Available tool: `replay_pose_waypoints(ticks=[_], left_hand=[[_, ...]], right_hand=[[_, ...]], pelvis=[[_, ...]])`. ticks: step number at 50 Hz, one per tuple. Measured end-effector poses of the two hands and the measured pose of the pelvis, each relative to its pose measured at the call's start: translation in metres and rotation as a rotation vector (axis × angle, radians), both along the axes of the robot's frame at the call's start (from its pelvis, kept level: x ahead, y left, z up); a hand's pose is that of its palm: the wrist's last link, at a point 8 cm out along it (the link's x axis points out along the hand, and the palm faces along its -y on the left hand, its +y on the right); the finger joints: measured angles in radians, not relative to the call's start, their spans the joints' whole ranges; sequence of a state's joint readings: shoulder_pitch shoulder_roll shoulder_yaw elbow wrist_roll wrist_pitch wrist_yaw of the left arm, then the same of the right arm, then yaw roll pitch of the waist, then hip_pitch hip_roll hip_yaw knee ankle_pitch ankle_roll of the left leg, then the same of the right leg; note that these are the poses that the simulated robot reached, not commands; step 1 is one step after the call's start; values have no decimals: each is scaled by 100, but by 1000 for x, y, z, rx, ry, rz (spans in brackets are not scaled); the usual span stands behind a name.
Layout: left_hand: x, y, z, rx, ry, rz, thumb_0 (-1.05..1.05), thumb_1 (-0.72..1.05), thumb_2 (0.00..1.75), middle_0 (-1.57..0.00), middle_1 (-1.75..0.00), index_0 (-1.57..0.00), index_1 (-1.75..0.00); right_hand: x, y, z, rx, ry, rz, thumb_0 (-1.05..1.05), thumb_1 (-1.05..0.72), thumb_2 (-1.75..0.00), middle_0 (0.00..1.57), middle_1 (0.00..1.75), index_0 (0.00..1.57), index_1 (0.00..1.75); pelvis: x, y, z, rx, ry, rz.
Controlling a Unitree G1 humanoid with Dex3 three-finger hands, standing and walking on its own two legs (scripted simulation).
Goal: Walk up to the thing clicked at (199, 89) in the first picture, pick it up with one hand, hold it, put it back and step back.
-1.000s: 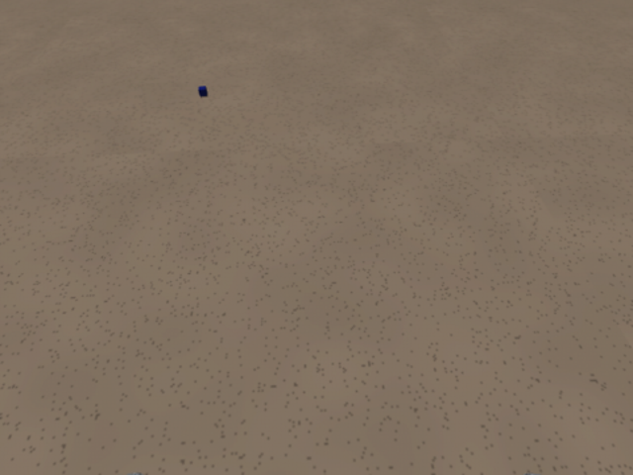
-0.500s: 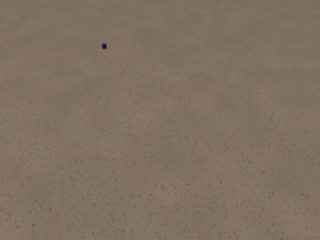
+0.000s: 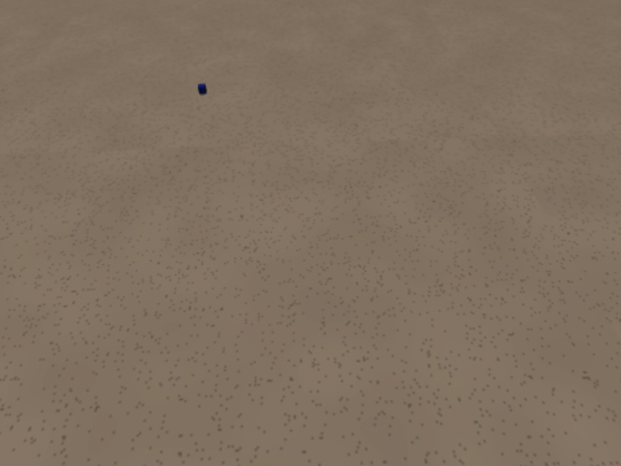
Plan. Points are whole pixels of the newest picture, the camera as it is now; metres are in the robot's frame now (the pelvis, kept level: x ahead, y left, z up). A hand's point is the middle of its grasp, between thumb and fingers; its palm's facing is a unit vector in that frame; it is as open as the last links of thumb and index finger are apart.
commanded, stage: stand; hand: left
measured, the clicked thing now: (202, 88) +2.26 +0.70 -0.76
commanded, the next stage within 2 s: walk up in 0.12 s
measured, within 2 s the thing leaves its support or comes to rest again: neither
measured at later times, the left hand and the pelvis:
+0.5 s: hand out of the picture +0.12 +0.43 -0.17, palm faces +0.35 -0.87 -0.35, open 7.4 cm; pelvis +0.10 +0.09 -0.04, yaw +16 degrees
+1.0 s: hand (50, 318) +0.37 +0.49 -0.14, palm faces +0.56 -0.75 -0.35, open 7.4 cm; pelvis +0.42 +0.15 -0.04, yaw +38 degrees
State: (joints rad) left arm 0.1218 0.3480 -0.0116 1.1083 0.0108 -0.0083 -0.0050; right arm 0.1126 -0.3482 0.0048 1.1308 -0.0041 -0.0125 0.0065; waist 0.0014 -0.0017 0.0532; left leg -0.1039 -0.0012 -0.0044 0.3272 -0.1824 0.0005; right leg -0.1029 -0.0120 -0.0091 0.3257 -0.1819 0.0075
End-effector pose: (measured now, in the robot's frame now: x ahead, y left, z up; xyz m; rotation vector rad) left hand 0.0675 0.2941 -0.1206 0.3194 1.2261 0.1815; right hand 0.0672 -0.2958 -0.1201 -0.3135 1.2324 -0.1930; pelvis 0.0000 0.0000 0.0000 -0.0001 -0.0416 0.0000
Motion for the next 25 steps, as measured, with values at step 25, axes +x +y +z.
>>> replay_pose_waypoints(ticks=[25], left_hand=[[26,171,-15,61,-254,318,1,90,90,-20,-30,-20,-30]], right_hand=[[235,50,67,-187,-277,323,1,-90,-90,20,30,20,30]], pelvis=[[100,86,-38,-2,-10,286]])
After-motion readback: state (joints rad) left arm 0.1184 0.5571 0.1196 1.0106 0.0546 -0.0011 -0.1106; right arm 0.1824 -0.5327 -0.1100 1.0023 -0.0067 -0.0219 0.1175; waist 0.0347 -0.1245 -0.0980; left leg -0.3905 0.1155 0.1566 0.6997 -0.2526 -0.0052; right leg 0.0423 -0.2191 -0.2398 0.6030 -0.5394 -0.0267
